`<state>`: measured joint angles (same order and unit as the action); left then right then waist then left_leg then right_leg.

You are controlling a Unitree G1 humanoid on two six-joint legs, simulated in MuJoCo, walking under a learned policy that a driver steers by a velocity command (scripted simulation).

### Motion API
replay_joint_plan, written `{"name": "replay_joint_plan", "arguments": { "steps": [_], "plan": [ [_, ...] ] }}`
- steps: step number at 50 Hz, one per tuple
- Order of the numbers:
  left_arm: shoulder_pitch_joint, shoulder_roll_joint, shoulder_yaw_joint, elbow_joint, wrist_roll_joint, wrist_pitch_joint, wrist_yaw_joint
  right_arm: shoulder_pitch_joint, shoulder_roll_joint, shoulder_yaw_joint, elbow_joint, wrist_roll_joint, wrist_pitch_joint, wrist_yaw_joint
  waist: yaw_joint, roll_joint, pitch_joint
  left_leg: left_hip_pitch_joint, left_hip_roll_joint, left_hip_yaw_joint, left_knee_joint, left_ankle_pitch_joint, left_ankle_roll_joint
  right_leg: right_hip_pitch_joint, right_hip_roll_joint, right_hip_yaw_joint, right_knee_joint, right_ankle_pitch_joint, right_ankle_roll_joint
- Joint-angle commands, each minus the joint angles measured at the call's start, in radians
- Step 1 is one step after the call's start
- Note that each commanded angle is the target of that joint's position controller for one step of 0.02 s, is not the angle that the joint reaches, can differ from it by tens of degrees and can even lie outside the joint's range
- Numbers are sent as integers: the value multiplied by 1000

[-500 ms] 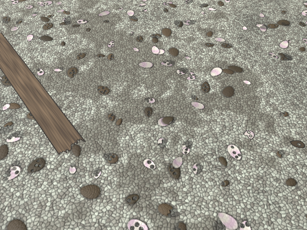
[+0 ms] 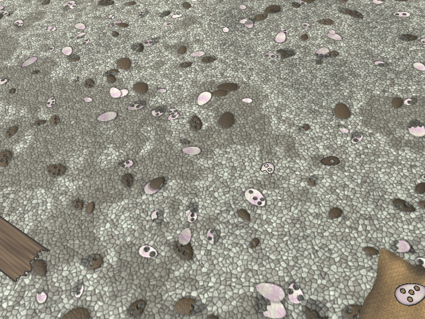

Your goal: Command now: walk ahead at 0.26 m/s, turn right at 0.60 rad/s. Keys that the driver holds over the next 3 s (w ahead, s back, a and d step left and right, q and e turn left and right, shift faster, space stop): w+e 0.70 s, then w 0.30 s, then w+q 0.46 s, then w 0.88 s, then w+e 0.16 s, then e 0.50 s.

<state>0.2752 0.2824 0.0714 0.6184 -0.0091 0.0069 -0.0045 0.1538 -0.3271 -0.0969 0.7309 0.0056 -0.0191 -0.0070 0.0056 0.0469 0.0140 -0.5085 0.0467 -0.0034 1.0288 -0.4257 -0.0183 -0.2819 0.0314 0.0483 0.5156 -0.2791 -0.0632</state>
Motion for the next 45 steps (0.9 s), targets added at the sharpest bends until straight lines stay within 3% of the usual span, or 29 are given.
{"name": "replay_joint_plan", "arguments": {
  "steps": [1,3,7,11,14,15,16,17,18,19,21,23,25,29,32,35,37,38,39,40,41,42,43,44,45],
  "plan": [
    [-10,158,36,-66,6,-29,23,-96,-102,-28,-92,-12,-50,9,13,-204,-10,-218,13,-48,-31,163,-3,159,-225,374,-333,-227,-160],
    [9,162,38,-58,9,-38,30,-102,-76,-19,-82,-9,-66,17,16,-179,-17,-176,-9,-38,-145,254,-15,156,-201,323,-326,-116,-155],
    [51,192,50,-31,-9,-44,32,-166,-44,-1,-95,1,-78,29,45,-192,4,-67,-49,-42,-380,301,-34,107,-181,301,-299,-58,-153],
    [77,196,52,-13,-19,-40,22,-183,-69,-3,-111,16,-91,39,51,-188,12,42,-64,-60,-484,268,-25,72,-195,385,-258,-103,-155],
    [53,165,43,-15,-18,-34,19,-93,-89,-15,-93,18,-107,37,-7,-196,-9,208,-69,-48,-574,270,9,48,-163,422,-176,-85,-125],
    [48,131,32,-18,-17,-33,20,-23,-101,-24,-77,11,-111,31,-42,-188,-38,333,-46,-55,-600,275,29,1,-125,401,-105,-78,-96],
    [30,73,13,-33,-7,-36,19,110,-143,-37,-61,-4,-114,21,-102,-107,-121,535,84,-184,-613,202,83,-109,-65,323,110,-115,-50],
    [69,22,-4,-82,-27,-47,24,213,-249,-59,-34,-27,-104,20,-88,199,-204,752,304,-582,-735,-112,219,-393,65,147,439,-300,12],
    [87,114,15,-72,-40,-53,28,209,-200,-50,-29,-15,-101,29,-80,212,-140,725,369,-761,-798,-309,259,-541,4,139,626,-309,34],
    [44,164,29,-57,-34,-51,27,172,-134,-30,-41,-4,-97,24,-84,138,-48,653,336,-646,-794,-267,233,-578,-37,139,695,-224,37],
    [2,149,31,-50,-15,-46,20,109,-73,-9,-49,-10,-86,15,-60,66,14,541,256,-423,-804,-18,191,-548,-83,109,692,-89,48],
    [-20,116,27,-56,-21,-42,6,89,-54,1,-43,-17,-86,7,-43,83,30,463,212,-271,-839,149,172,-495,-119,87,659,-19,54],
    [-44,85,17,-66,-18,-37,0,100,-65,-1,-27,-14,-92,5,-43,72,34,443,204,-182,-862,262,185,-502,-126,63,632,27,69],
    [-115,59,2,-86,-12,-40,-13,107,-103,-8,1,-13,-86,1,-51,36,40,456,200,-32,-873,441,188,-497,-134,30,448,174,88],
    [-212,39,-10,-104,-12,-49,-35,128,-126,-10,22,-4,-78,-3,-84,23,65,454,190,66,-875,473,165,-424,-121,-34,266,282,71],
    [-267,48,-8,-126,-18,-50,-54,160,-158,-17,44,14,-66,-2,-85,22,83,516,218,115,-855,569,147,-370,-101,-76,158,254,31],
    [-246,74,6,-133,-11,-48,-57,178,-185,-23,56,26,-55,-2,-48,38,45,560,233,142,-758,896,138,-259,-41,-116,120,159,-15],
    [-177,105,23,-120,-7,-45,-54,182,-200,-26,60,29,-48,-4,2,52,-7,573,231,159,-646,1063,130,-152,-2,-135,104,117,-44],
    [-24,145,49,-79,-10,-41,-47,175,-196,-20,60,31,-42,-6,95,36,-89,519,210,189,-464,1127,110,68,36,-147,42,170,-80],
    [139,197,76,-37,-12,-30,-28,187,-160,-2,52,17,-47,-9,172,-5,-170,320,177,196,-218,940,77,361,-5,-55,44,202,-112],
    [156,326,91,-25,-16,-35,-17,313,-11,50,1,-24,-63,8,55,-299,-303,-113,13,165,195,-11,14,738,-314,486,15,79,-282],
    [198,251,68,-47,-16,-46,-20,251,-81,43,12,5,-92,17,119,-218,-476,-184,-42,-56,350,-162,14,754,-405,781,-156,-40,-341],
    [152,206,50,-31,-2,-59,-27,122,-141,22,-28,49,-103,21,136,-163,-312,-267,0,-76,369,-84,26,650,-366,617,-188,11,-279],
    [88,188,43,-24,-6,-67,-28,78,-122,32,-47,47,-111,16,97,-121,-195,-265,44,-65,296,-1,38,495,-326,487,-196,98,-245],
    [23,153,31,-24,-2,-71,-26,64,-116,32,-39,23,-110,10,58,-81,-122,-225,79,-57,225,57,35,354,-291,386,-208,201,-221]
  ]
}}
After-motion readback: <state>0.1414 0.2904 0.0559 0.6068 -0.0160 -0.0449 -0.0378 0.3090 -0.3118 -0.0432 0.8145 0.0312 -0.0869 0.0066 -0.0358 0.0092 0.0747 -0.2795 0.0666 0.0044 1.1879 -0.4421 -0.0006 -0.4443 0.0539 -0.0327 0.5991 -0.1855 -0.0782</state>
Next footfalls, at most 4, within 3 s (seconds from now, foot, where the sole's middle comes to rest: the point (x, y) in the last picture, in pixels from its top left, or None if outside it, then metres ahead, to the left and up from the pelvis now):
0.32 left None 0.23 0.12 -0.78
0.80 right None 0.43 -0.24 -0.78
1.34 left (293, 218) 0.82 -0.19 -0.78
1.86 right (360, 165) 1.04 -0.48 -0.78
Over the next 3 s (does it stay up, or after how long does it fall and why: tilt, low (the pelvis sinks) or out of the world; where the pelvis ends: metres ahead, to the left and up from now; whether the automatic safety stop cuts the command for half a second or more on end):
stays up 1.42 -0.46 -0.01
